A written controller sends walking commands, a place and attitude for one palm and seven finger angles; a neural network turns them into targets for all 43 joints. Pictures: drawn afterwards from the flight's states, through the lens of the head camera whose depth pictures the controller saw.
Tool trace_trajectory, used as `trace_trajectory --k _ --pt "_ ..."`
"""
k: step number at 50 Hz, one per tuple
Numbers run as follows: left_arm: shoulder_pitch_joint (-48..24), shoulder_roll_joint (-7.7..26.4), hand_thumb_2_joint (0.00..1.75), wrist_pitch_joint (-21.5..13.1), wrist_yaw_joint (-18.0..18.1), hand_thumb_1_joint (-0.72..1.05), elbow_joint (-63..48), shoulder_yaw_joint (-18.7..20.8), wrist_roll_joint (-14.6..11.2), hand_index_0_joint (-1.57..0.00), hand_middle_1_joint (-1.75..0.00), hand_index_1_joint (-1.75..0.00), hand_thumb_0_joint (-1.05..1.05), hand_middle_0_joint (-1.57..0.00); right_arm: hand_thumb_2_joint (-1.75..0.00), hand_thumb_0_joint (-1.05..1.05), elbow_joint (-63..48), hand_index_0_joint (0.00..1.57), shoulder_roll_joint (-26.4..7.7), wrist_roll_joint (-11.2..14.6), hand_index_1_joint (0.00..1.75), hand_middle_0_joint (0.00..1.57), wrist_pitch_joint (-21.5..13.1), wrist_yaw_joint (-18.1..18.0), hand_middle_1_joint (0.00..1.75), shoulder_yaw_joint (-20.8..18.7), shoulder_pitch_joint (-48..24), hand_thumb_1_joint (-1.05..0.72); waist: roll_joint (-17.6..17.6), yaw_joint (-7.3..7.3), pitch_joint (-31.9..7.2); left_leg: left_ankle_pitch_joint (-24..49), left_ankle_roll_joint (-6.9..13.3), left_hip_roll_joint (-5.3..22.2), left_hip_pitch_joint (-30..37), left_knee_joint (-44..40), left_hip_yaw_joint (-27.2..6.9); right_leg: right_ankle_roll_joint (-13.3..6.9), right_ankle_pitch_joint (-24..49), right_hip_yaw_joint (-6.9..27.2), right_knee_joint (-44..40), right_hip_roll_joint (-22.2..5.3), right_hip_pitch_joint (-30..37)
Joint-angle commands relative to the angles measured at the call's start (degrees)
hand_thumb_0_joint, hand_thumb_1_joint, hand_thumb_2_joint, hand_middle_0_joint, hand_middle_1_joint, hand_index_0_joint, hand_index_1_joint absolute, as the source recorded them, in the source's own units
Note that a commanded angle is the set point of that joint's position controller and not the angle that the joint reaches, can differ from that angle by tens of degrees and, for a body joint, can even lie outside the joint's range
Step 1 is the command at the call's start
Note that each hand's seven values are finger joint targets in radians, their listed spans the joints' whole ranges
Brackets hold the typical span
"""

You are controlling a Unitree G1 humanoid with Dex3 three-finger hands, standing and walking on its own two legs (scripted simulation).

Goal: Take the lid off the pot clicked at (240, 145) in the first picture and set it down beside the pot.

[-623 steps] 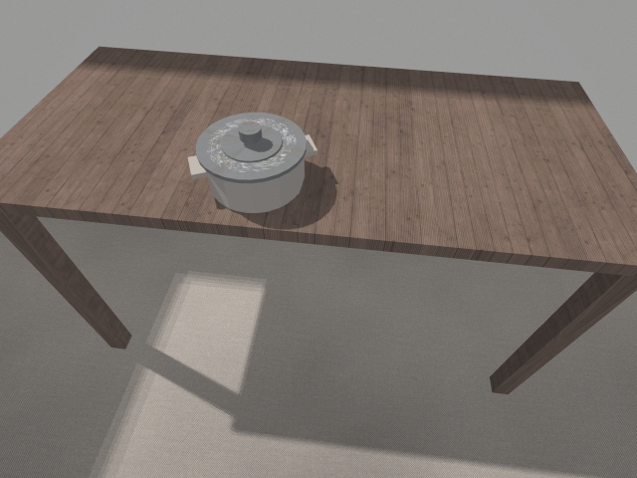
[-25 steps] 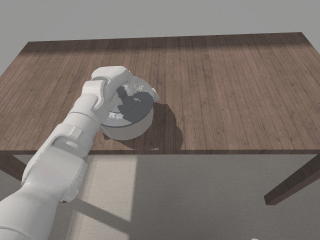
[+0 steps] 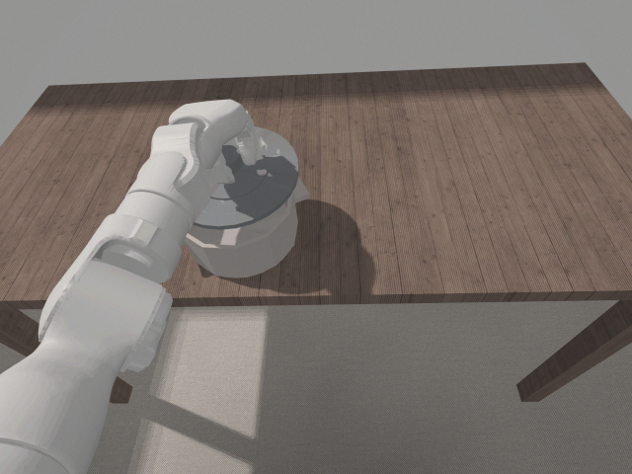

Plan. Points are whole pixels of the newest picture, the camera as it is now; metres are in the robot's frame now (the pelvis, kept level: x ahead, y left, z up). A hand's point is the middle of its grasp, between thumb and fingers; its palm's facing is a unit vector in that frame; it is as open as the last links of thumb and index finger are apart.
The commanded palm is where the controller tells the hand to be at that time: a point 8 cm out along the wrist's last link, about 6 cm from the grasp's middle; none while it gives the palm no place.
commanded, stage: lift the lid straight up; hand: left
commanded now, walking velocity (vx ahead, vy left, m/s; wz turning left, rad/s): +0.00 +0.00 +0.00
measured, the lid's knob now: (227, 159) +0.52 +0.09 +0.11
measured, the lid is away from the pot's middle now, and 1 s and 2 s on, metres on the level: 0.01 0.02 0.09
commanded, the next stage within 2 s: move the lid sideways beside the pot in 1.30 s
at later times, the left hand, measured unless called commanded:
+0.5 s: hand (207, 137) +0.49 +0.10 +0.17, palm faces -0.31 -0.03 -0.95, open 6.4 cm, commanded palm +0.49 +0.11 +0.25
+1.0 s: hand (195, 111) +0.49 +0.10 +0.21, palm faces -0.29 -0.02 -0.96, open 6.4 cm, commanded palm +0.49 +0.10 +0.29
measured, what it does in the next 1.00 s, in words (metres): stands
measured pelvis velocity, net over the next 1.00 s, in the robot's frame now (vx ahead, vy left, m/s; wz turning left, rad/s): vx -0.01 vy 0.01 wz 0.03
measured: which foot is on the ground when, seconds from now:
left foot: down 0.00-1.00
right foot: down 0.00-1.00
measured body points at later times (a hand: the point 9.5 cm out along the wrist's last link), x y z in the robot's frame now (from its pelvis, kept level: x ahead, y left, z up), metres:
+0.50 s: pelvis +0.00 +0.01 +0.00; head +0.05 -0.02 +0.45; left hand +0.50 +0.10 +0.23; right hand +0.07 -0.26 -0.14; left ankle +0.02 +0.10 -0.74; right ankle -0.05 -0.12 -0.74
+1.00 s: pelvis -0.01 +0.01 +0.00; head +0.04 -0.02 +0.45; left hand +0.50 +0.10 +0.27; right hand +0.08 -0.26 -0.13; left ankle +0.02 +0.10 -0.74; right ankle -0.05 -0.12 -0.74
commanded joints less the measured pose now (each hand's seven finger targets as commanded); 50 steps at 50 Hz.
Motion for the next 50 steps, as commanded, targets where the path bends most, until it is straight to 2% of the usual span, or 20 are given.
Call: trace_trajectory --k 1,2,4,8,10,12,13,15,23,25,27,29,32,34,36,37,39,42,43,50 --pt "-35.82 15.42 0.68 0.86 2.32 0.89 -12.75 5.33 1.49 -0.93 -1.04 -1.05 0.0 -0.89 -0.9 0.0 -5.72 0.2 -7.34 -0.04 0.3 0.2 -1.68 -0.02 0.3 -2.3 0.81 -0.9 -7.25 -0.06 -25.2 18.87 3.0 -1.82 22.76 1.76 -2.39 -1.82 29.45 -1.57 -2.6 2.79 -0.57" --pt "-35.89 14.6 0.68 0.31 1.83 0.89 -14.25 4.84 1.11 -0.93 -1.04 -1.05 0.0 -0.89 -0.9 0.0 -6.43 0.2 -7.11 -0.17 0.3 0.2 -1.82 0.02 0.3 -2.24 0.62 -0.9 -6.02 0.19 -27.1 21.0 3.11 -2.01 23.46 2.09 -2.55 -1.95 30.89 -1.3 -2.46 2.61 0.37" --pt "-35.87 13.27 0.68 0.78 1.24 0.89 -12.6 3.59 1.45 -0.93 -1.04 -1.05 0.0 -0.89 -0.9 0.0 -5.89 0.2 -7.17 -0.13 0.3 0.2 -1.73 0.16 0.3 -2.39 0.92 -0.9 -5.92 -0.41 -25.2 21.03 3.09 -1.92 24.25 2.21 -2.66 -1.83 29.79 -1.65 -2.67 2.92 -1.7" --pt "-37.31 15.51 0.68 0.6 0.26 0.89 -13.39 4.84 1.37 -0.93 -1.04 -1.05 0.0 -0.89 -0.9 0.0 -6.22 0.2 -7.46 -0.05 0.3 0.2 -1.83 -0.05 0.3 -2.28 0.66 -0.9 -7.03 -0.46 -25.6 19.81 3.2 -2.05 24.11 1.67 -2.7 -1.79 29.45 -1.49 -3.15 2.85 -0.69" --pt "-39.41 12.88 0.68 0.98 -0.03 0.89 -13.45 2.52 1.36 -0.93 -1.04 -1.05 0.0 -0.89 -0.9 0.0 -5.66 0.2 -7.35 0.15 0.3 0.2 -2.04 0.11 0.3 -2.31 0.95 -0.9 -5.43 -0.98 -23.94 18.92 2.98 -1.92 24.82 1.51 -3.04 -1.9 27.14 -1.99 -3.28 3.08 -3.25" --pt "-41.12 12.76 0.68 0.03 -0.21 0.89 -16.61 2.88 0.67 -0.93 -1.04 -1.05 0.0 -0.89 -0.9 0.0 -6.27 0.2 -7.12 -0.08 0.3 0.2 -2.66 0.12 0.3 -2.43 0.98 -0.9 -3.83 -0.62 -27.04 22.0 3.07 -1.75 27.36 1.88 -3.74 -2.15 27.59 -1.92 -3.09 2.95 -2.83" --pt "-41.03 14.1 0.68 0.02 -0.25 0.89 -15.52 3.61 0.99 -0.93 -1.04 -1.05 0.0 -0.89 -0.9 0.0 -6.02 0.2 -7.2 -0.12 0.3 0.2 -2.75 0.17 0.3 -2.39 1.13 -0.9 -4.33 -0.7 -27.25 21.72 2.97 -1.86 27.56 1.91 -3.96 -2.04 27.41 -1.83 -2.99 3.11 -2.64" --pt "-41.39 11.33 0.68 0.74 -0.5 0.89 -13.18 1.39 0.92 -0.93 -1.04 -1.05 0.0 -0.89 -0.9 0.0 -5.48 0.2 -7.22 0.05 0.3 0.2 -2.8 0.25 0.3 -2.29 1.25 -0.9 -6.33 -1.19 -24.91 20.2 2.82 -1.85 26.57 1.4 -3.9 -1.97 26.08 -2.35 -3.19 3.3 -4.12" --pt "-43.07 16.83 0.68 1.69 -0.69 0.89 -11.74 5.55 2.03 -0.93 -1.04 -1.05 0.0 -0.89 -0.9 0.0 -5.66 0.2 -7.47 -0.48 0.3 0.2 -3.54 0.13 0.3 -1.99 1.45 -0.9 -6.28 -0.09 -27.72 21.35 2.84 -2.19 25.59 1.44 -4.02 -2.12 28.65 -1.69 -2.92 2.9 -0.89" --pt "-44.4 15.93 0.68 2.0 -1.13 0.89 -13.17 4.6 2.27 -0.93 -1.04 -1.05 0.0 -0.89 -0.9 0.0 -5.79 0.2 -7.39 -0.39 0.3 0.2 -3.33 0.43 0.3 -2.03 0.99 -0.9 -5.99 -0.17 -27.84 23.19 2.69 -2.04 26.4 1.38 -4.01 -2.1 29.53 -1.87 -2.73 2.9 -1.18" --pt "-43.48 11.66 0.68 1.84 -2.04 0.89 -14.07 1.93 1.72 -0.93 -1.04 -1.05 0.0 -0.89 -0.9 0.0 -6.44 0.2 -6.99 -0.45 0.3 0.2 -3.43 0.8 0.3 -2.32 0.97 -0.9 -5.83 -0.3 -28.19 27.41 2.87 -1.93 28.03 2.05 -4.39 -2.09 30.26 -2.04 -2.86 2.91 -2.38" --pt "-42.49 16.43 0.68 2.39 -2.48 0.89 -12.61 5.69 2.0 -0.93 -1.04 -1.05 0.0 -0.89 -0.9 0.0 -6.15 0.2 -7.55 -0.72 0.3 0.2 -3.1 1.03 0.3 -2.22 1.12 -0.9 -6.75 0.42 -27.58 25.29 2.81 -2.15 26.93 1.71 -4.24 -1.92 30.32 -1.86 -2.97 2.97 -0.88" --pt "-42.11 13.56 0.68 3.25 -3.69 0.89 -10.36 3.1 1.28 -0.93 -1.04 -1.05 0.0 -0.89 -0.9 0.0 -6.49 0.2 -7.68 -0.26 0.3 0.2 -2.49 0.68 0.3 -2.02 0.49 -0.9 -8.74 -0.34 -24.25 20.99 3.11 -2.54 23.5 1.03 -3.2 -1.96 29.91 -1.79 -4.02 2.58 -0.76" --pt "-47.46 17.66 0.68 2.19 -3.75 0.89 -16.27 5.27 2.11 -0.93 -1.04 -1.05 0.0 -0.89 -0.9 0.0 -6.9 0.2 -7.58 -0.36 0.3 0.2 -3.08 0.59 0.3 -1.97 0.26 -0.9 -6.75 -0.02 -28.15 22.69 3.07 -2.43 26.75 0.95 -3.99 -1.92 30.34 -1.5 -3.47 2.79 0.44" --pt "-47.38 15.88 0.68 1.62 -4.14 0.89 -16.43 3.8 2.25 -0.93 -1.04 -1.05 0.0 -0.89 -0.9 0.0 -6.99 0.2 -7.06 -0.41 0.3 0.2 -3.61 0.52 0.3 -2.09 0.33 -0.9 -5.43 -0.21 -28.38 25.09 2.95 -2.33 28.91 1.27 -4.67 -1.93 29.3 -1.77 -3.46 3.01 -1.1" --pt "-46.25 12.31 0.68 1.4 -4.53 0.89 -16.64 1.39 1.37 -0.93 -1.04 -1.05 0.0 -0.89 -0.9 0.0 -7.22 0.2 -6.92 -0.31 0.3 0.2 -3.65 0.54 0.3 -2.28 0.71 -0.9 -5.13 -0.58 -27.96 27.13 3.11 -2.14 29.62 1.52 -4.8 -2.02 29.36 -1.93 -3.86 2.98 -2.19" --pt "-46.05 14.08 0.68 2.56 -4.6 0.89 -12.64 2.78 1.76 -0.93 -1.04 -1.05 0.0 -0.89 -0.9 0.0 -5.94 0.2 -7.58 -0.27 0.3 0.2 -3.31 0.77 0.3 -2.08 0.98 -0.9 -6.31 -0.6 -24.02 21.77 2.66 -2.1 27.56 0.4 -4.63 -2.06 25.65 -2.53 -4.18 3.3 -3.81" --pt "-48.97 11.22 0.68 1.94 -4.93 0.89 -16.69 0.73 0.55 -0.93 -1.04 -1.05 0.0 -0.89 -0.9 0.0 -6.6 0.2 -7.27 -0.21 0.3 0.2 -4.07 0.85 0.3 -2.15 0.57 -0.9 -3.96 -0.53 -27.13 24.66 2.67 -2.15 29.93 0.9 -5.11 -2.34 26.65 -2.44 -3.75 2.98 -3.76" --pt "-49.04 13.66 0.68 2.02 -4.8 0.89 -15.78 2.53 1.41 -0.93 -1.04 -1.05 0.0 -0.89 -0.9 0.0 -6.41 0.2 -7.13 -0.42 0.3 0.2 -4.28 1.01 0.3 -2.09 0.6 -0.9 -4.01 -0.17 -27.05 24.0 2.53 -2.12 30.03 0.92 -5.54 -2.3 25.55 -2.47 -3.72 3.2 -3.68" --pt "-52.04 14.46 0.68 4.16 -4.97 0.89 -10.72 2.41 2.3 -0.93 -1.04 -1.05 0.0 -0.89 -0.9 0.0 -5.72 0.2 -7.57 -0.21 0.3 0.2 -4.67 0.52 0.3 -1.51 0.41 -0.9 -7.87 -0.5 -25.2 17.31 2.57 -2.64 25.72 -0.54 -4.77 -2.24 24.57 -2.18 -4.28 3.05 -2.2"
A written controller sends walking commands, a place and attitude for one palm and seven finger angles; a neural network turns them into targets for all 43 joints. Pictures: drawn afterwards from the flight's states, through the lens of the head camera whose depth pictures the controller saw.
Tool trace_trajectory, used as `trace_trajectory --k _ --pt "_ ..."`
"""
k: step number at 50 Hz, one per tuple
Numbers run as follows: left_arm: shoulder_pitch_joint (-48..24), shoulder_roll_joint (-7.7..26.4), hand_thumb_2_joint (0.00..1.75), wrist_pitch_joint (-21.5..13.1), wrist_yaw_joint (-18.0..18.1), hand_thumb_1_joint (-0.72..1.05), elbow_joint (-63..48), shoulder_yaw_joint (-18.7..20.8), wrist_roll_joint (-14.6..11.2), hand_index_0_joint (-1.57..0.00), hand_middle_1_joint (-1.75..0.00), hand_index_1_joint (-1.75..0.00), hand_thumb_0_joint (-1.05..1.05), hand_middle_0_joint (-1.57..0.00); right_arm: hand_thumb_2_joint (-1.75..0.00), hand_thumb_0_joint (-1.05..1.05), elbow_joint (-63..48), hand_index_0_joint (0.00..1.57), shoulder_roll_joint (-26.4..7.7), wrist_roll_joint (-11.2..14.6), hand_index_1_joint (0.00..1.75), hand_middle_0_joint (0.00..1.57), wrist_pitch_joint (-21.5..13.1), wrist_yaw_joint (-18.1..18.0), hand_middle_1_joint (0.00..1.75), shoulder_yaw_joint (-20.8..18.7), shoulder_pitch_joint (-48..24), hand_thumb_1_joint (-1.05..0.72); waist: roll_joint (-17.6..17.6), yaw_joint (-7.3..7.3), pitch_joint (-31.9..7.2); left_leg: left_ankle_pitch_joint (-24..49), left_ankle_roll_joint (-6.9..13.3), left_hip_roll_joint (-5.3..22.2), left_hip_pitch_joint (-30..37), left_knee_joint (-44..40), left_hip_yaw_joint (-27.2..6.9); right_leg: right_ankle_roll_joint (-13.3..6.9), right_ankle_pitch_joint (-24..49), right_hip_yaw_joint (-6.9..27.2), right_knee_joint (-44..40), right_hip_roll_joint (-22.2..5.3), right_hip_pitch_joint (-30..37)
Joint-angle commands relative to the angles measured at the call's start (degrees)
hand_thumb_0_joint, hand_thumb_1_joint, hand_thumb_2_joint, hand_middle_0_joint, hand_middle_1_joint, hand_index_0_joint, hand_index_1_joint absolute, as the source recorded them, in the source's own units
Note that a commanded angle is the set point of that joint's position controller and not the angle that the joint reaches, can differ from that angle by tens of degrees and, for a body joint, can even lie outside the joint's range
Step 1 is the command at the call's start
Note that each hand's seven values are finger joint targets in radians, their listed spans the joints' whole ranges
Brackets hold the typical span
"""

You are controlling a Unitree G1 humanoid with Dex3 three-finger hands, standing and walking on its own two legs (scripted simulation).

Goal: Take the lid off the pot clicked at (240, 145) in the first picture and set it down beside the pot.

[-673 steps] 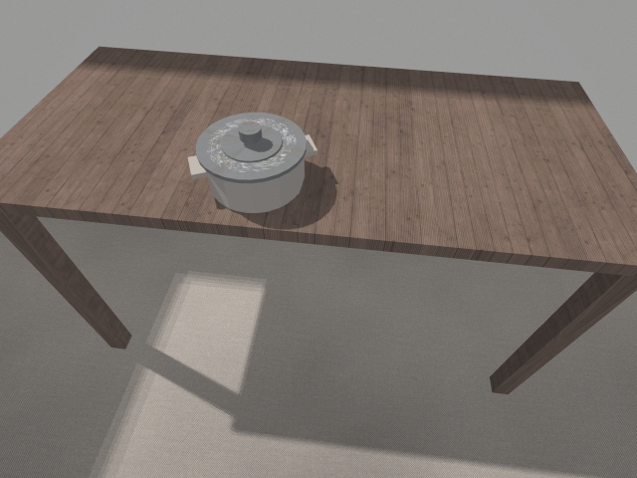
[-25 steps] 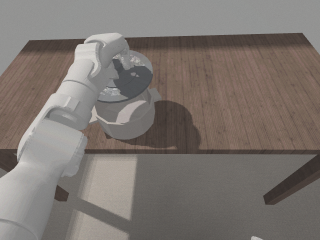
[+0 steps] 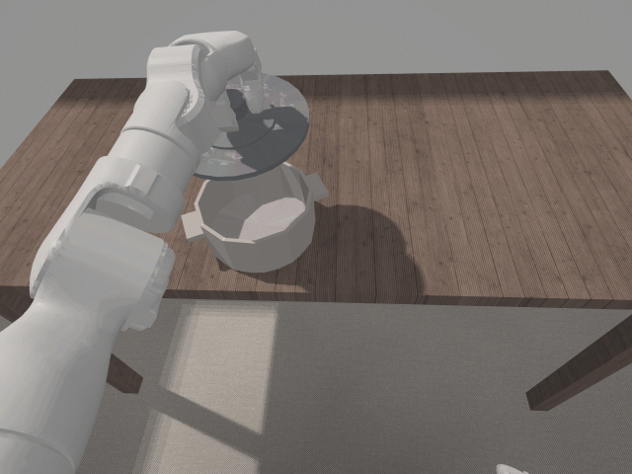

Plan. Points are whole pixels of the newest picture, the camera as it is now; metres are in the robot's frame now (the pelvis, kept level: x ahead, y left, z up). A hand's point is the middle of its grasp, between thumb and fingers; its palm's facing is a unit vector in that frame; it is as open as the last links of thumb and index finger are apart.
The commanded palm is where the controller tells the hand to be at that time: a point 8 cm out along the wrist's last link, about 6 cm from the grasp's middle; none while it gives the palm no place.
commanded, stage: lift the lid straight up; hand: left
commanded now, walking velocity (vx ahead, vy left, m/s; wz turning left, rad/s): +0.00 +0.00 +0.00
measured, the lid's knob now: (230, 105) +0.53 +0.08 +0.19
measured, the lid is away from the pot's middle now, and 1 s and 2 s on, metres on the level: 0.02 0.09 0.20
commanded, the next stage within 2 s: move the lid sideways beside the pot in 0.30 s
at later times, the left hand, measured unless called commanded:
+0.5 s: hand (220, 94) +0.50 +0.08 +0.23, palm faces -0.27 -0.02 -0.96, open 6.3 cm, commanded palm +0.49 +0.09 +0.29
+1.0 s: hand (155, 108) +0.49 +0.16 +0.22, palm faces -0.31 -0.04 -0.95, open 6.3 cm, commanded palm +0.50 +0.16 +0.29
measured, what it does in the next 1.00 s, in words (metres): stands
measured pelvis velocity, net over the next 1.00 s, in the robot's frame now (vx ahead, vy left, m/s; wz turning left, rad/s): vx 0.00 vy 0.00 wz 0.00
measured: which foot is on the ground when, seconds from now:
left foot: down 0.00-1.00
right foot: down 0.00-1.00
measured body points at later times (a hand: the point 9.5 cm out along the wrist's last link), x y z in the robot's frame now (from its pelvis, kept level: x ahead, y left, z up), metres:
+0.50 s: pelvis +0.00 +0.00 +0.00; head +0.04 -0.03 +0.45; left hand +0.51 +0.08 +0.28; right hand +0.07 -0.27 -0.13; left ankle +0.02 +0.09 -0.74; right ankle -0.05 -0.13 -0.74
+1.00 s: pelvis +0.00 +0.00 +0.00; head +0.05 -0.01 +0.45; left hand +0.51 +0.16 +0.27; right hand +0.07 -0.28 -0.12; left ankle +0.02 +0.09 -0.74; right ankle -0.05 -0.13 -0.74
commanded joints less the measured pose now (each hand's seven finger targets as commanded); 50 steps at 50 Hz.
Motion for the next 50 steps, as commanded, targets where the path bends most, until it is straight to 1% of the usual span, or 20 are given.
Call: trace_trajectory --k 1,6,12,14,22,24,27,29,32,34,36,37,38,40,42,44,47,48,49,50 --pt "-40.25 12.34 0.68 1.36 2.92 0.89 -10.25 3.34 2.17 -0.93 -1.04 -1.05 0.0 -0.89 -0.9 0.0 -5.23 0.2 -7.44 0.19 0.3 0.2 -2.07 -0.43 0.3 -2.09 1.07 -0.9 -6.91 -1.67 -24.85 15.11 1.79 -1.21 24.49 1.28 -3.69 -2.91 22.64 -1.12 -2.64 4.27 -4.73" --pt "-39.47 16.5 0.68 2.23 2.12 0.89 -6.46 6.38 2.86 -0.93 -1.04 -1.05 0.0 -0.89 -0.9 0.0 -5.19 0.2 -7.92 -0.1 0.3 0.2 -2.18 -0.8 0.3 -1.92 1.52 -0.9 -9.72 -1.17 -24.58 13.44 2.08 -1.58 21.61 0.96 -3.21 -2.69 23.84 -0.66 -2.96 4.04 -2.12" --pt "-39.57 10.99 0.68 1.15 0.78 0.89 -11.08 2.73 2.35 -0.93 -1.04 -1.05 0.0 -0.89 -0.9 0.0 -6.53 0.2 -7.55 -0.27 0.3 0.2 -1.54 -0.18 0.3 -2.47 1.24 -0.9 -6.06 -1.34 -26.55 19.7 2.1 -1.2 24.96 2.25 -3.41 -2.98 26.37 -0.84 -2.54 3.85 -3.5" --pt "-40.54 14.32 0.68 0.42 0.59 0.89 -13.34 5.08 2.74 -0.93 -1.04 -1.05 0.0 -0.89 -0.9 0.0 -6.67 0.2 -7.51 -0.47 0.3 0.2 -1.5 0.06 0.3 -2.59 1.0 -0.9 -5.64 -0.97 -29.06 21.88 2.19 -1.32 26.68 2.74 -3.57 -2.73 27.83 -0.42 -2.05 4.09 -2.12" --pt "-35.89 14.49 0.68 -0.8 1.52 0.89 -13.78 5.6 2.24 -0.93 -1.04 -1.05 0.0 -0.89 -0.9 0.0 -6.91 0.2 -7.5 -0.35 0.3 0.2 -1.23 -0.12 0.3 -2.59 1.22 -0.9 -5.97 -0.23 -26.54 23.17 2.2 -0.62 26.07 2.11 -3.43 -2.99 26.86 -0.64 -2.82 4.05 -2.45" --pt "-37.63 19.09 0.68 -1.0 2.05 0.89 -14.73 8.74 3.08 -0.93 -1.04 -1.05 0.0 -0.89 -0.9 0.0 -7.1 0.2 -7.52 -0.41 0.3 0.2 -1.07 -0.21 0.3 -2.29 0.24 -0.9 -7.48 0.33 -27.14 20.81 2.17 -0.88 25.0 1.78 -3.17 -2.91 26.84 -0.57 -2.45 4.05 -0.48" --pt "-34.66 17.97 0.68 -0.43 2.14 0.89 -12.29 7.58 2.88 -0.93 -1.04 -1.05 0.0 -0.89 -0.9 0.0 -7.2 0.2 -7.62 -0.28 0.3 0.2 -0.62 -0.45 0.3 -2.32 0.52 -0.9 -6.74 0.3 -25.9 21.14 2.25 -0.84 23.99 1.91 -2.93 -3.08 27.18 -0.58 -2.82 3.77 -0.91" --pt "-36.79 20.92 0.68 0.03 2.0 0.89 -13.01 9.07 3.78 -0.93 -1.04 -1.05 0.0 -0.89 -0.9 0.0 -7.27 0.2 -7.74 -0.25 0.3 0.2 -0.26 -0.46 0.3 -2.0 -0.35 -0.9 -7.98 0.38 -26.24 18.69 2.19 -1.08 22.66 1.52 -2.61 -2.78 27.26 -0.37 -2.67 3.78 0.51" --pt "-36.35 17.34 0.68 -0.56 1.0 0.89 -13.43 5.76 2.94 -0.93 -1.04 -1.05 0.0 -0.89 -0.9 0.0 -7.94 0.2 -7.55 0.12 0.3 0.2 -0.12 -0.74 0.3 -2.24 -0.5 -0.9 -6.75 -0.55 -26.02 19.13 2.38 -1.02 23.64 1.94 -2.51 -2.81 26.9 -0.36 -3.14 3.54 -0.82" --pt "-35.01 21.74 0.68 -0.63 0.46 0.89 -10.82 8.87 3.46 -0.93 -1.04 -1.05 0.0 -0.89 -0.9 0.0 -7.4 0.2 -8.04 0.0 0.3 0.2 0.27 -0.92 0.3 -2.2 -0.45 -0.9 -7.89 -0.46 -25.08 17.28 2.54 -1.3 22.82 2.04 -2.18 -2.55 26.35 -0.2 -3.34 3.78 -0.47" --pt "-35.71 20.56 0.68 -0.58 -0.26 0.89 -10.09 7.01 2.96 -0.93 -1.04 -1.05 0.0 -0.89 -0.9 0.0 -7.11 0.2 -8.23 0.47 0.3 0.2 0.59 -1.22 0.3 -2.06 -0.46 -0.9 -9.48 -1.16 -23.29 14.4 2.47 -1.34 21.1 1.34 -1.95 -2.31 24.85 -0.46 -3.81 3.74 -0.86" --pt "-36.33 18.08 0.68 -1.52 -0.47 0.89 -13.4 4.97 2.02 -0.93 -1.04 -1.05 0.0 -0.89 -0.9 0.0 -7.63 0.2 -8.22 0.52 0.3 0.2 0.52 -1.11 0.3 -2.32 -0.46 -0.9 -6.38 -1.3 -24.99 17.1 2.56 -1.2 23.03 2.07 -1.96 -2.52 26.36 -0.5 -3.65 3.47 -1.36" --pt "-36.97 22.3 0.68 -2.01 -0.24 0.89 -14.35 8.22 3.07 -0.93 -1.04 -1.05 0.0 -0.89 -0.9 0.0 -7.35 0.2 -8.28 0.23 0.3 0.2 0.47 -0.98 0.3 -2.43 -0.21 -0.9 -5.84 -0.84 -26.2 17.79 2.44 -1.11 24.17 2.47 -2.48 -2.5 26.09 -0.37 -3.24 3.77 -1.14" --pt "-38.99 20.57 0.68 -3.22 -0.71 0.89 -17.06 6.25 2.72 -0.93 -1.04 -1.05 0.0 -0.89 -0.9 0.0 -7.68 0.2 -7.86 0.42 0.3 0.2 0.47 -0.92 0.3 -2.43 -0.57 -0.9 -3.74 -1.25 -27.02 20.21 2.44 -1.17 26.36 2.68 -2.84 -2.53 26.02 -0.55 -3.08 4.0 -2.1" --pt "-33.26 19.57 0.68 -3.14 -1.23 0.89 -12.45 5.82 1.97 -0.93 -1.04 -1.05 0.0 -0.89 -0.9 0.0 -6.91 0.2 -8.41 0.53 0.3 0.2 0.9 -1.01 0.3 -2.69 0.8 -0.9 -5.0 -1.43 -24.37 20.08 2.63 -0.92 25.21 2.83 -2.83 -2.62 25.35 -0.9 -4.0 4.03 -3.27" --pt "-33.43 22.99 0.68 -2.6 -1.46 0.89 -9.46 8.03 2.18 -0.93 -1.04 -1.05 0.0 -0.89 -0.9 0.0 -6.02 0.2 -9.07 0.67 0.3 0.2 1.59 -1.07 0.3 -2.35 0.78 -0.9 -7.74 -1.39 -21.31 14.73 2.51 -1.14 21.39 1.9 -2.36 -2.41 23.41 -1.18 -4.29 4.18 -2.56" --pt "-38.01 20.45 0.68 -4.17 -1.34 0.89 -15.95 5.12 1.77 -0.93 -1.04 -1.05 0.0 -0.89 -0.9 0.0 -6.45 0.2 -8.81 0.76 0.3 0.2 0.95 -1.16 0.3 -2.67 0.8 -0.9 -3.57 -1.58 -25.21 17.93 2.47 -0.87 25.44 2.58 -2.94 -2.68 23.81 -1.36 -3.92 4.18 -3.47" --pt "-39.41 25.73 0.68 -4.94 -0.8 0.89 -18.51 8.98 2.81 -0.93 -1.04 -1.05 0.0 -0.89 -0.9 0.0 -6.44 0.2 -9.0 0.39 0.3 0.2 0.63 -1.13 0.3 -2.91 1.17 -0.9 -2.14 -1.08 -28.41 19.05 2.43 -0.64 27.42 3.07 -3.37 -2.62 24.13 -0.9 -3.64 4.42 -2.32" --pt "-39.43 26.32 0.68 -5.56 -0.66 0.89 -18.28 9.2 3.3 -0.93 -1.04 -1.05 0.0 -0.89 -0.9 0.0 -6.53 0.2 -8.82 0.26 0.3 0.2 0.56 -1.23 0.3 -2.74 1.3 -0.9 -0.38 -1.05 -29.56 21.0 2.42 -0.83 28.31 3.18 -3.64 -2.81 24.18 -0.77 -3.36 4.54 -2.4" --pt "-37.24 23.83 0.68 -5.45 -1.0 0.89 -15.28 7.51 3.04 -0.93 -1.04 -1.05 0.0 -0.89 -0.9 0.0 -6.22 0.2 -8.51 0.42 0.3 0.2 0.61 -1.33 0.3 -2.77 1.73 -0.9 -0.99 -1.45 -27.52 21.03 2.42 -0.82 27.82 3.23 -3.66 -2.74 23.51 -1.16 -3.63 4.62 -3.7"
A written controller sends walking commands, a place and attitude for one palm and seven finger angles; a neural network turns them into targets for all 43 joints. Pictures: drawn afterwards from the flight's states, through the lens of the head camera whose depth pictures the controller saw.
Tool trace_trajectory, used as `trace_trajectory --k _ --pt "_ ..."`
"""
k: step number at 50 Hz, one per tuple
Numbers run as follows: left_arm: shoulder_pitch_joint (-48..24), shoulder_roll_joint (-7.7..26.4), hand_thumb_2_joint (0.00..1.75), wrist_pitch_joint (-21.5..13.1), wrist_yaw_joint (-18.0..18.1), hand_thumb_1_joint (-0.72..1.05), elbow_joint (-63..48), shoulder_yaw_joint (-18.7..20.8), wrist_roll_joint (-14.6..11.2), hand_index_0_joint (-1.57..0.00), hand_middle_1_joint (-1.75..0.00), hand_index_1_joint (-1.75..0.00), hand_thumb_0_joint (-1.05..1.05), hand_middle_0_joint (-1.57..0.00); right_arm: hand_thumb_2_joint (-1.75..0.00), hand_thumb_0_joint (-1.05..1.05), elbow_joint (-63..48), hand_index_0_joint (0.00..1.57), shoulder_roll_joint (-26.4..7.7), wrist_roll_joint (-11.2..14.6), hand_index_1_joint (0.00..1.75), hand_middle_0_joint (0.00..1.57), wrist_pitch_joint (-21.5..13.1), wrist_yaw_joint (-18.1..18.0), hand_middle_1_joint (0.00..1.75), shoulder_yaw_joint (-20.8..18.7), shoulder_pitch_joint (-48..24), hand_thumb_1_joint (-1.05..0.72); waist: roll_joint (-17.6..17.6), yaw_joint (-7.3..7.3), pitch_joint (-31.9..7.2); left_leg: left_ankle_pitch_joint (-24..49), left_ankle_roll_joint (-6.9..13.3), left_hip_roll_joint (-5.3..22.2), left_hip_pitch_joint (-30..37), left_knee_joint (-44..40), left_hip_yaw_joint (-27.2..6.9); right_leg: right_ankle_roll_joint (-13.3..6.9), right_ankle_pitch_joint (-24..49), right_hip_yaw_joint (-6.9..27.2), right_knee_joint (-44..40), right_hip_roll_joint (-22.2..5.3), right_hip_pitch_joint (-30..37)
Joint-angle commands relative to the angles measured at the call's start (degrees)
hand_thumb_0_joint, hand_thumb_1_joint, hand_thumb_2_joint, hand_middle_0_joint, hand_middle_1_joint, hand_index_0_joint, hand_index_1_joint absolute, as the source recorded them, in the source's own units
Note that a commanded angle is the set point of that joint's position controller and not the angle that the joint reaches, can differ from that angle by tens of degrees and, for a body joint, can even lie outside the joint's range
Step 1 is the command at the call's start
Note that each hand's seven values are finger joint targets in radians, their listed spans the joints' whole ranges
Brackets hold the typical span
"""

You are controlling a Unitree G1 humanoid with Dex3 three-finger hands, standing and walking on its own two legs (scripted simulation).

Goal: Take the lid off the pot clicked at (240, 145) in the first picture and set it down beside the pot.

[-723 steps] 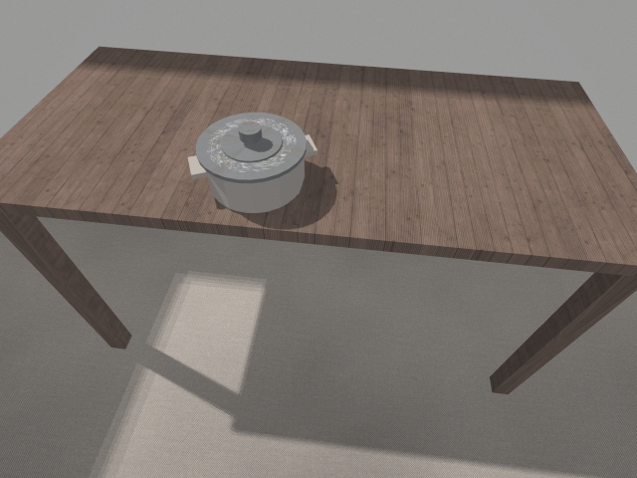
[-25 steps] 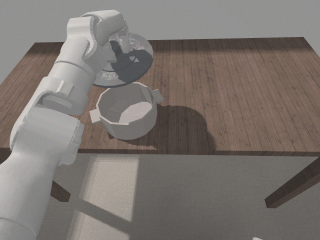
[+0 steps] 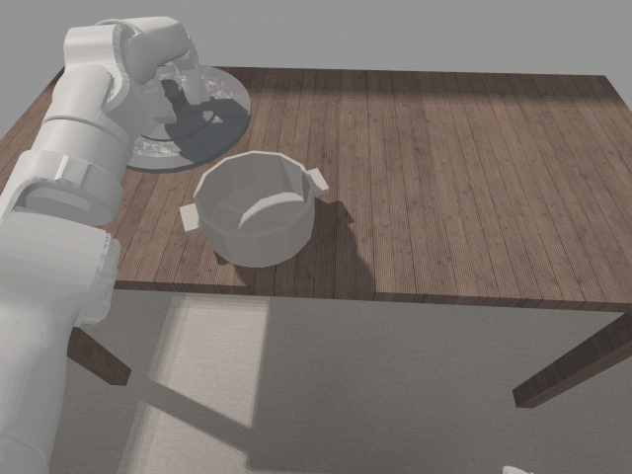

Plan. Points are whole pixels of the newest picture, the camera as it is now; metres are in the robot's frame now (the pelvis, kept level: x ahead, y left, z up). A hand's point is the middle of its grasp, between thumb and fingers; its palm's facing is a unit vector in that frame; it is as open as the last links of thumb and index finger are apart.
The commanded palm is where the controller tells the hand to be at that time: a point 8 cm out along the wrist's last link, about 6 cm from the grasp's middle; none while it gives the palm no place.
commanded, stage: move the lid sideways beside the pot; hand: left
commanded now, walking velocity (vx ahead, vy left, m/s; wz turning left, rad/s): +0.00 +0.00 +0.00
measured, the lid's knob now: (167, 96) +0.53 +0.16 +0.20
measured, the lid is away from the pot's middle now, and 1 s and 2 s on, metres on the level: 0.09 0.20 0.23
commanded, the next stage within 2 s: lower the lid onto the table in 1.44 s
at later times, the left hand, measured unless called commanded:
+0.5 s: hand (113, 92) +0.50 +0.21 +0.22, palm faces -0.31 -0.05 -0.95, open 6.3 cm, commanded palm +0.51 +0.22 +0.29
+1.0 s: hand (57, 105) +0.49 +0.27 +0.22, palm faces -0.33 -0.05 -0.94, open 6.3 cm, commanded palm +0.52 +0.27 +0.29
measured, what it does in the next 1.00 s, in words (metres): stands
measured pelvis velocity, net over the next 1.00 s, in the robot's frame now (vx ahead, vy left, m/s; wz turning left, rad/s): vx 0.00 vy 0.02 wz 0.00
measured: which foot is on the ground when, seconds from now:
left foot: down 0.00-1.00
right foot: down 0.00-1.00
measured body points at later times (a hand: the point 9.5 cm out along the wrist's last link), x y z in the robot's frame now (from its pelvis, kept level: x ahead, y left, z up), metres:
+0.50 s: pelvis +0.00 +0.01 +0.00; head +0.06 +0.00 +0.45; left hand +0.51 +0.21 +0.28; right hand +0.05 -0.26 -0.13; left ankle +0.03 +0.09 -0.74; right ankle -0.05 -0.13 -0.74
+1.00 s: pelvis +0.00 +0.02 +0.00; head +0.06 +0.02 +0.44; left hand +0.50 +0.27 +0.27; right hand +0.04 -0.27 -0.12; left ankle +0.03 +0.09 -0.74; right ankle -0.05 -0.13 -0.74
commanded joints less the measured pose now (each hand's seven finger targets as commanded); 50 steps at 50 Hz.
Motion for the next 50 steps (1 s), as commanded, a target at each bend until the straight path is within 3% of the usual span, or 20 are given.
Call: trace_trajectory --k 1,7,10,12,13,17,18,20,22,26,29,33,37,39,42,44,46,47,48,50 --pt "-37.22 14.0 0.68 -1.23 3.42 0.89 -11.9 5.07 1.28 -0.93 -1.04 -1.05 0.0 -0.89 -0.9 0.0 -4.68 0.2 -8.07 -0.11 0.3 0.2 -1.57 -0.41 0.3 -2.74 2.48 -0.9 -0.37 -1.33 -26.3 19.53 2.28 -1.23 26.94 2.25 -3.14 -2.67 21.46 -1.22 -2.4 3.94 -5.25" --pt "-39.66 16.0 0.68 -2.81 3.45 0.89 -15.74 6.44 1.19 -0.93 -1.04 -1.05 0.0 -0.89 -0.9 0.0 -4.77 0.2 -8.4 -0.51 0.3 0.2 -2.56 -0.24 0.3 -3.24 3.85 -0.9 2.22 -0.79 -30.1 24.81 2.2 -0.83 30.19 3.17 -4.09 -3.01 22.11 -1.25 -2.02 4.2 -5.84" --pt "-35.8 19.86 0.68 -2.63 3.33 0.89 -10.27 9.52 2.08 -0.93 -1.04 -1.05 0.0 -0.89 -0.9 0.0 -4.35 0.2 -8.75 -0.48 0.3 0.2 -1.8 -0.15 0.3 -3.24 4.26 -0.9 -1.32 -0.51 -28.06 22.91 2.28 -0.97 26.89 2.8 -3.66 -2.81 22.25 -1.32 -2.14 4.28 -4.49" --pt "-36.54 16.32 0.68 -2.66 2.97 0.89 -11.72 6.33 1.59 -0.93 -1.04 -1.05 0.0 -0.89 -0.9 0.0 -4.58 0.2 -8.84 -0.28 0.3 0.2 -1.46 0.12 0.3 -3.34 4.12 -0.9 0.39 -0.7 -27.67 25.87 2.09 -0.81 27.49 3.07 -3.7 -2.94 23.16 -1.47 -2.05 4.15 -5.72" --pt "-39.46 18.48 0.68 -2.89 3.19 0.89 -15.59 7.84 2.18 -0.93 -1.04 -1.05 0.0 -0.89 -0.9 0.0 -4.75 0.2 -8.74 -0.54 0.3 0.2 -1.42 0.47 0.3 -3.42 3.83 -0.9 1.93 -0.42 -29.66 27.3 1.9 -0.56 29.68 3.37 -4.45 -2.85 22.42 -1.51 -1.69 4.39 -6.15" --pt "-34.31 16.28 0.68 -2.63 2.24 0.89 -8.86 6.42 1.78 -0.93 -1.04 -1.05 0.0 -0.89 -0.9 0.0 -4.49 0.2 -9.07 -0.22 0.3 0.2 -0.74 0.37 0.3 -3.41 4.45 -0.9 -0.08 -0.91 -26.28 23.18 1.9 -0.59 27.07 3.18 -3.97 -3.03 19.64 -1.97 -2.32 4.35 -7.75" --pt "-36.26 19.69 0.68 -2.86 2.38 0.89 -11.23 8.81 2.21 -0.93 -1.04 -1.05 0.0 -0.89 -0.9 0.0 -4.48 0.2 -9.14 -0.54 0.3 0.2 -0.59 0.42 0.3 -3.42 4.57 -0.9 -0.44 -0.59 -27.95 22.77 2.03 -0.7 27.36 3.22 -4.08 -2.84 20.18 -1.83 -2.15 4.5 -6.48" --pt "-37.18 21.42 0.68 -3.49 2.28 0.89 -11.37 9.33 2.52 -0.93 -1.04 -1.05 0.0 -0.89 -0.9 0.0 -4.87 0.2 -9.01 -0.39 0.3 0.2 -0.38 0.11 0.3 -3.26 4.37 -0.9 -0.91 -0.68 -28.68 22.48 2.24 -0.93 26.83 3.18 -3.89 -2.8 20.7 -1.57 -2.12 4.45 -5.3" --pt "-36.01 20.01 0.68 -4.06 2.05 0.89 -11.57 8.16 2.13 -0.93 -1.04 -1.05 0.0 -0.89 -0.9 0.0 -4.97 0.2 -8.99 -0.36 0.3 0.2 -0.5 0.07 0.3 -3.4 4.47 -0.9 -0.5 -0.57 -28.02 24.76 2.33 -0.77 27.26 3.84 -3.95 -2.86 21.49 -1.71 -2.11 4.38 -6.2" --pt "-35.35 23.09 0.68 -4.45 1.89 0.89 -8.91 9.37 2.43 -0.93 -1.04 -1.05 0.0 -0.89 -0.9 0.0 -4.73 0.2 -9.29 0.04 0.3 0.2 0.06 -0.28 0.3 -2.95 4.35 -0.9 -0.83 -0.76 -25.92 17.8 2.19 -0.89 24.64 2.71 -3.49 -2.75 18.09 -1.84 -2.57 4.4 -6.08" --pt "-37.25 22.56 0.68 -5.53 1.9 0.89 -12.79 8.59 2.6 -0.93 -1.04 -1.05 0.0 -0.89 -0.9 0.0 -5.01 0.2 -8.98 -0.01 0.3 0.2 0.16 -0.31 0.3 -3.06 3.84 -0.9 2.14 -0.65 -27.49 22.6 2.21 -0.59 27.53 3.65 -4.01 -2.83 19.26 -1.72 -2.03 4.49 -6.8" --pt "-33.03 23.32 0.68 -5.75 1.15 0.89 -7.4 8.86 1.85 -0.93 -1.04 -1.05 0.0 -0.89 -0.9 0.0 -4.1 0.2 -9.53 0.25 0.3 0.2 0.41 -0.64 0.3 -2.75 4.37 -0.9 -0.68 -0.98 -23.28 16.25 2.36 -0.69 23.76 3.33 -3.28 -2.62 16.97 -2.16 -2.81 4.47 -7.11" --pt "-36.22 20.75 0.68 -6.76 1.05 0.89 -11.15 5.73 1.3 -0.93 -1.04 -1.05 0.0 -0.89 -0.9 0.0 -4.01 0.2 -9.49 0.44 0.3 0.2 -0.01 -1.09 0.3 -2.74 4.2 -0.9 2.39 -1.52 -24.47 16.39 2.45 -0.44 25.89 3.41 -3.37 -2.84 15.92 -2.39 -2.99 4.38 -8.41" --pt "-37.16 25.13 0.68 -7.32 1.29 0.89 -11.51 8.77 1.67 -0.93 -1.04 -1.05 0.0 -0.89 -0.9 0.0 -3.56 0.2 -9.74 0.3 0.3 0.2 -0.15 -1.28 0.3 -2.64 4.61 -0.9 2.17 -1.23 -25.7 14.41 2.51 -0.62 25.78 3.2 -3.66 -2.71 15.26 -2.1 -3.09 4.6 -6.94" --pt "-35.34 23.62 0.68 -8.16 0.74 0.89 -9.76 7.21 1.15 -0.93 -1.04 -1.05 0.0 -0.89 -0.9 0.0 -3.06 0.2 -9.67 0.5 0.3 0.2 -0.48 -1.63 0.3 -2.48 4.84 -0.9 2.99 -1.44 -24.01 15.22 2.52 -0.39 25.06 3.33 -3.32 -2.82 15.74 -2.43 -2.98 4.41 -7.82" --pt "-36.88 27.65 0.68 -8.53 0.97 0.89 -11.02 9.58 1.68 -0.93 -1.04 -1.05 0.0 -0.89 -0.9 0.0 -2.9 0.2 -10.07 0.59 0.3 0.2 -0.23 -1.64 0.3 -2.44 4.81 -0.9 2.96 -1.2 -25.07 14.24 2.4 -0.32 25.05 3.13 -3.48 -2.69 15.4 -2.3 -2.88 4.55 -6.83" --pt "-38.46 25.53 0.68 -8.99 0.98 0.89 -13.58 7.88 1.5 -0.93 -1.04 -1.05 0.0 -0.89 -0.9 0.0 -3.32 0.2 -9.62 0.57 0.3 0.2 -0.52 -1.71 0.3 -2.65 4.83 -0.9 5.72 -1.36 -27.0 18.56 2.45 -0.37 27.85 3.78 -4.03 -2.77 16.2 -2.25 -2.74 4.76 -7.75" --pt "-35.52 25.0 0.68 -9.31 0.73 0.89 -11.53 8.06 1.53 -0.93 -1.04 -1.05 0.0 -0.89 -0.9 0.0 -3.0 0.2 -9.61 0.4 0.3 0.2 -0.77 -1.76 0.3 -2.67 5.68 -0.9 4.54 -1.09 -26.15 21.12 2.49 0.07 27.99 4.22 -4.06 -2.78 16.74 -2.57 -2.48 4.82 -8.48" --pt "-33.44 27.32 0.68 -9.14 0.69 0.89 -8.47 9.93 1.65 -0.93 -1.04 -1.05 0.0 -0.89 -0.9 0.0 -2.49 0.2 -9.99 0.47 0.3 0.2 -0.31 -1.61 0.3 -2.47 5.77 -0.9 3.78 -1.16 -24.11 18.81 2.45 -0.04 26.21 4.3 -3.91 -2.59 16.12 -2.55 -2.66 4.93 -8.82" --pt "-33.48 25.97 0.68 -8.79 0.25 0.89 -5.87 8.17 1.11 -0.93 -1.04 -1.05 0.0 -0.89 -0.9 0.0 -2.27 0.2 -10.16 1.0 0.3 0.2 0.11 -1.66 0.3 -2.32 5.76 -0.9 1.53 -1.71 -21.69 13.42 2.34 -0.14 23.25 3.3 -3.49 -2.51 13.82 -2.82 -3.12 4.81 -9.05"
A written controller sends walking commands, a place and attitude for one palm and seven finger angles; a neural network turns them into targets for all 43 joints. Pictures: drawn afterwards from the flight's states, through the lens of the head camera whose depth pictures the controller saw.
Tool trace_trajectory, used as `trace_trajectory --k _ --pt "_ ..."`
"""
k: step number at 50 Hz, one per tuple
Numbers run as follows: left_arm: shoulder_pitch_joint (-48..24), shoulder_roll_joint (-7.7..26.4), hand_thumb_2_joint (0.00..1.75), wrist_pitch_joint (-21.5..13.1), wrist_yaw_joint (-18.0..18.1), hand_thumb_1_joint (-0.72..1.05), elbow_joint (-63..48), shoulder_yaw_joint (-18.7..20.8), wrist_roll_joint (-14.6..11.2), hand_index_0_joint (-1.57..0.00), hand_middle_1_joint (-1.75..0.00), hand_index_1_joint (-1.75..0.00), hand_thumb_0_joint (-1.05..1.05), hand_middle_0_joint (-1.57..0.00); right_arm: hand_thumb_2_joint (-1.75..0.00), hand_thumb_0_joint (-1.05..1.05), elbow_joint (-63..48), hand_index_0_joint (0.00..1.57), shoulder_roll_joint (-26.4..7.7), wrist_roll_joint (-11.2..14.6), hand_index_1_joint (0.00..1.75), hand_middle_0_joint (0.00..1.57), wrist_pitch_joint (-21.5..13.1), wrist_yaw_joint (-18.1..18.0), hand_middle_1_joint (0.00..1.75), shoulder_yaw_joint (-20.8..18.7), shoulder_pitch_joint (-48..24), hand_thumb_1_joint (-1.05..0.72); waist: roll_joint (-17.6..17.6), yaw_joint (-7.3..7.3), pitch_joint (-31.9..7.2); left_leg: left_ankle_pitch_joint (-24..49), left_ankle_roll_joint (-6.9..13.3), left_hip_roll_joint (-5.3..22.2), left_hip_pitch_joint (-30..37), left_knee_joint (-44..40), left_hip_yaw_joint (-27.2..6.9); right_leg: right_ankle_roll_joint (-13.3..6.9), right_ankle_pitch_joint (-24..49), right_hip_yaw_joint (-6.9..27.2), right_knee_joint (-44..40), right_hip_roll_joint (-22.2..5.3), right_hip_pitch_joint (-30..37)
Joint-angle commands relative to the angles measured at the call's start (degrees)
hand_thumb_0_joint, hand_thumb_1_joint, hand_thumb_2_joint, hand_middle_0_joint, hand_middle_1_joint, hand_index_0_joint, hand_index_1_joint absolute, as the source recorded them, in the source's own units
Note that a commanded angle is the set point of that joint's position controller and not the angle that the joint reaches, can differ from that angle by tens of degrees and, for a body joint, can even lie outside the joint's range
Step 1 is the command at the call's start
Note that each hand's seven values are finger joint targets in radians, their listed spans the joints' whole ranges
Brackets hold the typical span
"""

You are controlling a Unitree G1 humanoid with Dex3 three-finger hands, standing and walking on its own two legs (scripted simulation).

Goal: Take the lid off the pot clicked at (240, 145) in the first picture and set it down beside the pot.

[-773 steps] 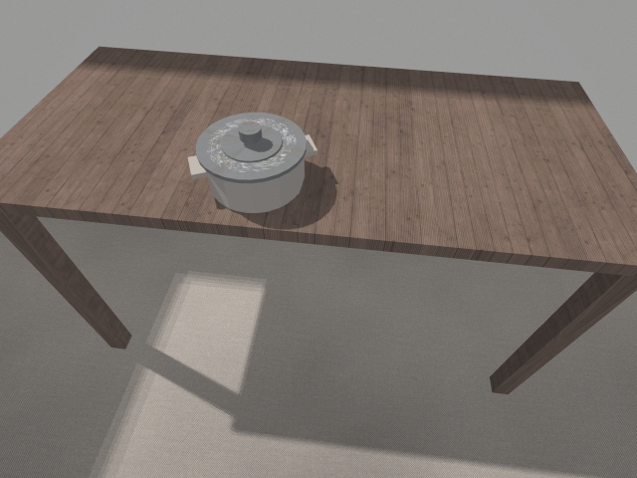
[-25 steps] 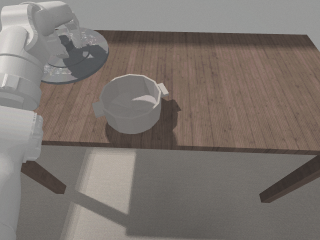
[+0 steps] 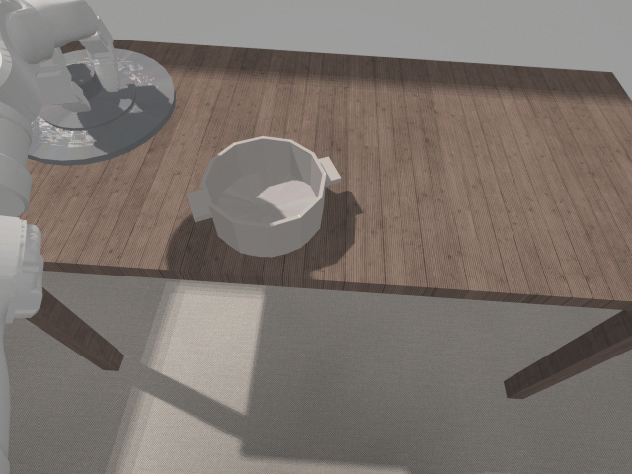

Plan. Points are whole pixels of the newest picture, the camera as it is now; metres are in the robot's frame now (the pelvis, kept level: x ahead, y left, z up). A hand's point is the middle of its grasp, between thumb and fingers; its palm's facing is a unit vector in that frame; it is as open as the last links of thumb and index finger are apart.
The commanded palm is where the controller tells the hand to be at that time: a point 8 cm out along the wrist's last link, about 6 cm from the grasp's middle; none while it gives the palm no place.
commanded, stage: move the lid sideways beside the pot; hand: left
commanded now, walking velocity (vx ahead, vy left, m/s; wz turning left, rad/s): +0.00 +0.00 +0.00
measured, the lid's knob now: (79, 81) +0.52 +0.26 +0.20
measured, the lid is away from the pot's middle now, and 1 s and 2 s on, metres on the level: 0.20 0.23 0.24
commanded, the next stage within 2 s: lower the lid onto the table in 0.44 s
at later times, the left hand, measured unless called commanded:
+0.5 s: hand (19, 82) +0.49 +0.30 +0.22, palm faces -0.34 -0.06 -0.94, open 6.3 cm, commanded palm +0.52 +0.28 +0.30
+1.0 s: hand (54, 101) +0.50 +0.28 +0.19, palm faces -0.38 -0.08 -0.92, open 6.3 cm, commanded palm +0.53 +0.28 +0.26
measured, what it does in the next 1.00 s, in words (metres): stands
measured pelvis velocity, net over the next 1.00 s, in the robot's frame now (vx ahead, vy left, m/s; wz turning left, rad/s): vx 0.00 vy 0.01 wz -0.02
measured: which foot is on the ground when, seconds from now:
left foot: down 0.00-1.00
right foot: down 0.00-1.00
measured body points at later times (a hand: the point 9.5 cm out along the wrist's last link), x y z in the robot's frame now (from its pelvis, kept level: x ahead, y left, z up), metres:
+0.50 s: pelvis +0.00 +0.01 +0.00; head +0.08 +0.01 +0.44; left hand +0.50 +0.30 +0.27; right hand +0.03 -0.28 -0.13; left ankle +0.03 +0.07 -0.74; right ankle -0.05 -0.15 -0.74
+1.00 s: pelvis +0.00 +0.01 +0.00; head +0.08 +0.01 +0.44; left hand +0.51 +0.28 +0.24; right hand +0.02 -0.28 -0.12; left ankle +0.03 +0.07 -0.74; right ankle -0.05 -0.15 -0.74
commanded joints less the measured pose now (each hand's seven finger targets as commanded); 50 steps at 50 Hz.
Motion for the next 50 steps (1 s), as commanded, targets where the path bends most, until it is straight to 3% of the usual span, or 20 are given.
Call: trace_trajectory --k 1,3,4,8,10,13,15,18,22,24,27,29,31,33,36,40,42,43,47,50 --pt "-34.78 14.54 0.68 0.17 2.56 0.89 -10.75 4.74 -0.17 -0.93 -1.04 -1.05 0.0 -0.89 -0.9 0.0 -3.58 0.2 -10.27 0.2 0.3 0.2 -0.52 -0.42 0.3 -2.95 3.88 -0.9 3.08 -1.19 -23.72 14.69 1.17 -0.12 26.77 -0.26 -3.1 -3.52 13.46 -2.52 -2.58 4.58 -7.18" --pt "-37.98 18.45 0.68 -1.01 3.1 0.89 -16.64 7.11 0.96 -0.93 -1.04 -1.05 0.0 -0.89 -0.9 0.0 -4.25 0.2 -10.25 -0.24 0.3 0.2 -0.6 -0.45 0.3 -3.02 3.84 -0.9 6.5 -0.5 -29.24 22.04 1.31 0.13 30.69 1.08 -3.6 -3.65 16.5 -1.99 -1.55 4.76 -5.96" --pt "-38.39 16.8 0.68 -1.12 3.15 0.89 -17.09 5.99 1.08 -0.93 -1.04 -1.05 0.0 -0.89 -0.9 0.0 -4.49 0.2 -9.82 -0.32 0.3 0.2 -0.78 -0.48 0.3 -3.17 4.1 -0.9 7.76 -0.71 -30.26 24.89 1.34 0.11 32.42 1.53 -3.81 -3.59 16.78 -1.89 -1.58 4.92 -6.73" --pt "-31.22 19.91 0.68 -1.66 2.39 0.89 -9.17 8.72 0.48 -0.93 -1.04 -1.05 0.0 -0.89 -0.9 0.0 -4.06 0.2 -10.35 0.15 0.3 0.2 -0.03 -0.45 0.3 -2.78 4.74 -0.9 3.28 -0.6 -25.87 23.03 1.29 0.39 27.84 1.59 -3.33 -3.15 16.71 -2.27 -1.59 4.83 -6.85" --pt "-35.03 18.32 0.68 -1.28 2.34 0.89 -12.28 6.84 0.57 -0.93 -1.04 -1.05 0.0 -0.89 -0.9 0.0 -4.16 0.2 -10.3 0.09 0.3 0.2 0.25 -0.33 0.3 -3.13 4.95 -0.9 5.18 -0.76 -26.79 22.94 1.28 0.48 29.23 1.45 -3.27 -3.29 15.95 -2.45 -1.82 4.89 -7.63" --pt "-32.09 22.57 0.68 -2.39 2.76 0.89 -11.48 9.97 1.56 -0.93 -1.04 -1.05 0.0 -0.89 -0.9 0.0 -4.65 0.2 -10.22 -0.04 0.3 0.2 0.34 -0.47 0.3 -2.73 5.5 -0.9 5.25 -0.29 -28.37 26.96 1.37 0.62 29.89 2.45 -3.63 -3.26 17.02 -2.26 -1.09 5.17 -7.09" --pt "-31.98 20.64 0.68 -2.1 2.38 0.89 -9.87 8.3 1.07 -0.93 -1.04 -1.05 0.0 -0.89 -0.9 0.0 -4.58 0.2 -10.22 0.19 0.3 0.2 0.74 -0.49 0.3 -2.86 5.38 -0.9 5.49 -0.65 -26.8 24.17 1.39 0.54 28.65 2.22 -3.17 -3.14 15.71 -2.41 -1.53 5.05 -7.93" --pt "-33.14 23.61 0.68 -2.75 2.38 0.89 -13.25 9.79 1.25 -0.93 -1.04 -1.05 0.0 -0.89 -0.9 0.0 -4.76 0.2 -10.52 0.09 0.3 0.2 1.14 -0.44 0.3 -2.7 5.08 -0.9 6.92 -0.06 -28.95 26.14 1.36 0.76 29.34 2.42 -3.27 -3.13 16.88 -2.28 -1.12 4.9 -6.8" --pt "-33.39 16.19 0.68 -2.5 1.7 0.89 -13.06 4.61 -0.01 -0.93 -1.04 -1.05 0.0 -0.89 -0.9 0.0 -4.3 0.2 -10.2 0.44 0.3 0.2 0.92 -0.58 0.3 -3.08 5.51 -0.9 9.25 -1.07 -26.91 27.87 1.11 1.42 32.44 2.51 -3.99 -3.37 13.98 -3.01 -1.92 5.07 -11.36" --pt "-33.15 18.34 0.68 -2.25 1.79 0.89 -11.49 6.35 0.18 -0.93 -1.04 -1.05 0.0 -0.89 -0.9 0.0 -3.68 0.2 -10.42 0.29 0.3 0.2 1.04 -0.57 0.3 -2.98 5.71 -0.9 6.39 -1.36 -26.67 23.3 1.4 0.99 31.04 2.3 -3.94 -3.14 12.51 -2.89 -2.12 5.31 -10.9" --pt "-35.86 15.77 0.68 -2.56 1.69 0.89 -15.2 4.1 -0.55 -0.93 -1.04 -1.05 0.0 -0.89 -0.9 0.0 -3.56 0.2 -10.41 0.38 0.3 0.2 0.5 -0.82 0.3 -3.03 5.01 -0.9 8.99 -1.36 -27.66 23.78 1.34 1.07 32.44 2.14 -3.8 -3.52 12.95 -2.88 -2.12 4.88 -11.25" --pt "-34.39 15.23 0.68 -1.35 1.67 0.89 -10.05 3.97 -0.2 -0.93 -1.04 -1.05 0.0 -0.89 -0.9 0.0 -2.39 0.2 -10.43 0.37 0.3 0.2 0.28 -0.61 0.3 -2.87 5.87 -0.9 7.33 -1.78 -25.85 20.81 1.19 0.62 31.03 1.91 -4.21 -3.32 11.8 -3.09 -2.05 5.33 -11.62" --pt "-33.93 19.07 0.68 -1.45 1.88 0.89 -9.35 6.76 -0.03 -0.93 -1.04 -1.05 0.0 -0.89 -0.9 0.0 -2.68 0.2 -10.77 0.43 0.3 0.2 -0.06 -0.75 0.3 -2.71 5.97 -0.9 3.89 -1.34 -26.19 17.01 1.46 0.29 28.15 1.49 -3.48 -3.24 12.59 -2.74 -1.99 4.99 -8.78" --pt "-34.54 20.29 0.68 -2.1 2.18 0.89 -10.96 7.24 0.32 -0.93 -1.04 -1.05 0.0 -0.89 -0.9 0.0 -3.26 0.2 -10.73 0.2 0.3 0.2 0.05 -0.76 0.3 -2.52 5.25 -0.9 4.9 -0.86 -27.48 18.8 1.41 0.18 27.61 1.84 -3.34 -3.27 14.43 -2.49 -1.26 4.87 -7.4" --pt "-32.65 18.05 0.68 -1.9 2.52 0.89 -7.26 5.65 0.52 -0.93 -1.04 -1.05 0.0 -0.89 -0.9 0.0 -3.2 0.2 -10.7 0.63 0.3 0.2 -0.05 -0.87 0.3 -2.47 5.67 -0.9 4.81 -1.42 -23.68 15.53 1.06 0.55 26.8 1.41 -3.36 -3.31 11.15 -2.97 -1.51 5.01 -10.35" --pt "-35.27 18.82 0.68 -2.64 3.03 0.89 -10.35 5.57 0.93 -0.93 -1.04 -1.05 0.0 -0.89 -0.9 0.0 -3.8 0.2 -10.8 0.54 0.3 0.2 0.04 -1.05 0.3 -2.49 5.45 -0.9 7.25 -1.31 -25.96 16.43 0.98 0.51 27.42 1.73 -3.3 -3.46 11.97 -2.57 -0.85 4.95 -9.86" --pt "-34.35 20.34 0.68 -3.73 3.16 0.89 -12.6 7.54 0.91 -0.93 -1.04 -1.05 0.0 -0.89 -0.9 0.0 -4.37 0.2 -10.68 0.18 0.3 0.2 -0.49 -1.28 0.3 -2.56 5.89 -0.9 8.24 -0.42 -28.53 22.69 1.09 0.98 30.14 2.81 -3.74 -3.71 14.3 -2.63 -0.05 4.97 -9.46" --pt "-32.71 21.8 0.68 -3.67 3.39 0.89 -10.24 8.96 1.1 -0.93 -1.04 -1.05 0.0 -0.89 -0.9 0.0 -4.11 0.2 -10.69 0.1 0.3 0.2 -0.32 -1.27 0.3 -2.58 6.56 -0.9 5.76 -0.8 -29.16 22.14 1.25 0.69 29.23 3.22 -3.83 -3.24 14.43 -2.36 0.08 5.28 -8.87" --pt "-30.56 19.15 0.68 -4.18 3.1 0.89 -8.97 7.09 0.24 -0.93 -1.04 -1.05 0.0 -0.89 -0.9 0.0 -4.07 0.2 -10.66 0.4 0.3 0.2 -0.17 -1.29 0.3 -2.77 7.0 -0.9 6.47 -0.96 -27.48 22.86 1.22 0.93 28.62 3.43 -3.31 -3.38 14.66 -2.71 0.18 5.01 -10.41" --pt "-30.24 20.73 0.68 -3.88 3.33 0.89 -7.65 7.88 0.47 -0.93 -1.04 -1.05 0.0 -0.89 -0.9 0.0 -3.7 0.2 -10.84 0.55 0.3 0.2 0.57 -1.12 0.3 -2.74 7.33 -0.9 4.6 -1.33 -26.79 20.02 1.36 0.53 26.14 3.51 -2.88 -3.05 14.49 -2.39 0.2 5.21 -9.92"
